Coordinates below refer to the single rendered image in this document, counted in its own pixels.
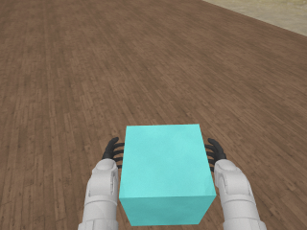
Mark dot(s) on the robot right forearm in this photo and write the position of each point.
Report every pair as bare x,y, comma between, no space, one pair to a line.
237,200

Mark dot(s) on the robot left forearm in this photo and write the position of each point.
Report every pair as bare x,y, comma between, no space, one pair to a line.
101,198

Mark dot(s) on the robot right hand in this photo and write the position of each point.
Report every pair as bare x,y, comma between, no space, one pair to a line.
217,154

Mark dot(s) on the robot left hand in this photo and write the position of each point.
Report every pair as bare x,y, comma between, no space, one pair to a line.
110,151

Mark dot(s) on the carton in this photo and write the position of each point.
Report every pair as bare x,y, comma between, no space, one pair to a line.
165,178

